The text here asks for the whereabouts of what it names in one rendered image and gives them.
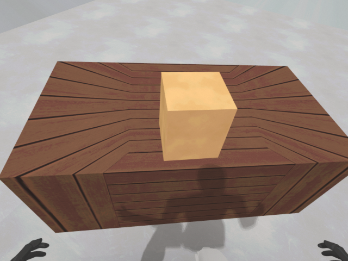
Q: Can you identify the left robot hand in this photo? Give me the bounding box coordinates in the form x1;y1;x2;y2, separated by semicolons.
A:
11;238;49;261

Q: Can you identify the carton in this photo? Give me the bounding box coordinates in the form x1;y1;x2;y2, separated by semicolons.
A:
159;72;237;161

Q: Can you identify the right robot thigh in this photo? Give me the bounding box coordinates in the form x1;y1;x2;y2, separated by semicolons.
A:
194;248;228;261

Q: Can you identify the pedestal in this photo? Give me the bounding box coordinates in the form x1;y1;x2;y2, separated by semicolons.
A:
0;61;348;233

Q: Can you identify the right robot hand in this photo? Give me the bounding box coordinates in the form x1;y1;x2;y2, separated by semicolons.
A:
318;240;348;261

